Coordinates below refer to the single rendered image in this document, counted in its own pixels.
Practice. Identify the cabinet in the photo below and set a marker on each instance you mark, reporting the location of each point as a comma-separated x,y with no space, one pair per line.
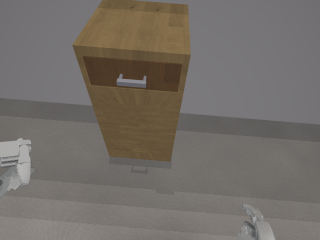
137,123

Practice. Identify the robot right hand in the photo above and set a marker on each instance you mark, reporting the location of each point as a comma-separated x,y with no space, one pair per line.
261,230

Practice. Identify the drawer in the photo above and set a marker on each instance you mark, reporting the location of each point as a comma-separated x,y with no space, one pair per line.
160,76

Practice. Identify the handle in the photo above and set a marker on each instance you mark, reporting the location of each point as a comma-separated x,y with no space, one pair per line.
131,82

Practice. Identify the robot left hand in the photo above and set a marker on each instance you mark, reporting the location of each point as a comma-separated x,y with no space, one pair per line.
15,154

